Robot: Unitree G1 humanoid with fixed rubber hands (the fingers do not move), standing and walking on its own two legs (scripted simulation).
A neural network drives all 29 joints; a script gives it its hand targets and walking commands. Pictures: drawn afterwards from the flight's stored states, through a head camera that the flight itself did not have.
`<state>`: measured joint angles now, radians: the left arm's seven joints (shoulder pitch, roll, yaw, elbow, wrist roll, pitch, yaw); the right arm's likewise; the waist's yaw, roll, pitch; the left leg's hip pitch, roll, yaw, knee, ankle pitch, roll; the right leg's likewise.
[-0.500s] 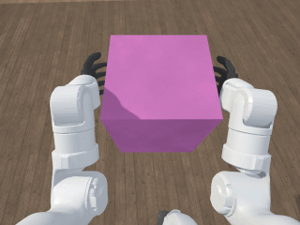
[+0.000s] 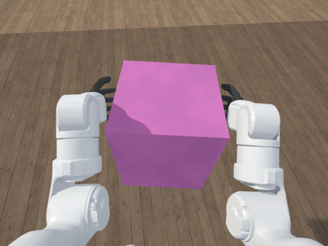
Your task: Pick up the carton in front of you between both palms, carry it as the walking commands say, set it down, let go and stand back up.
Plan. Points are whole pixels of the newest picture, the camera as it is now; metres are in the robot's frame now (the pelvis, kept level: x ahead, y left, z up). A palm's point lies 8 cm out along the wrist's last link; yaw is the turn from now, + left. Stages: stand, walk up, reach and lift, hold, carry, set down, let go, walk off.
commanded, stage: carry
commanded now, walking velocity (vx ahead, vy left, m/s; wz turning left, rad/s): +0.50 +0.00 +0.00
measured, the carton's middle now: (165, 129) +0.38 -0.01 +0.07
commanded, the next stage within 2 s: none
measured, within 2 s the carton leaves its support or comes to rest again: neither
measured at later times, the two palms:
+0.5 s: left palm (110, 33) +0.65 +0.14 +0.17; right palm (210, 29) +0.68 -0.16 +0.17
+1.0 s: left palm out of the picture +0.96 +0.14 +0.21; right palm out of the picture +0.93 -0.16 +0.21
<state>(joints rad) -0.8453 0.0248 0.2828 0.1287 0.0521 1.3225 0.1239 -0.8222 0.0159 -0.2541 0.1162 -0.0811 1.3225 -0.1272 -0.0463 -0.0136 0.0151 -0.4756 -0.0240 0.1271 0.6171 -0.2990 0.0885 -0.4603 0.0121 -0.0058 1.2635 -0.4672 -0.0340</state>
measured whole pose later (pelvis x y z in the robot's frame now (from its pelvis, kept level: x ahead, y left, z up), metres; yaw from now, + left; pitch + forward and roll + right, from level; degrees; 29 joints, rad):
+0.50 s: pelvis +0.28 -0.04 +0.03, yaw +1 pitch +5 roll +1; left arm -0.79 -0.01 0.25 0.07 0.05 1.32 0.15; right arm -0.83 -0.01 -0.28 0.09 -0.07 1.35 -0.12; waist 0.08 0.00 0.02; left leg -0.65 0.00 0.02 1.23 -0.43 0.03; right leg -0.37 0.01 -0.10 0.52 -0.31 -0.06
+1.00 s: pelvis +0.57 +0.01 +0.05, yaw +0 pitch +5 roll -1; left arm -0.84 0.00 0.28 0.01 0.08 1.35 0.13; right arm -0.80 0.01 -0.27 0.00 -0.03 1.34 -0.15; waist -0.08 -0.01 0.03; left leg -0.29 0.00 0.10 0.49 -0.36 0.07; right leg -0.74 -0.03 -0.03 1.03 -0.37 -0.01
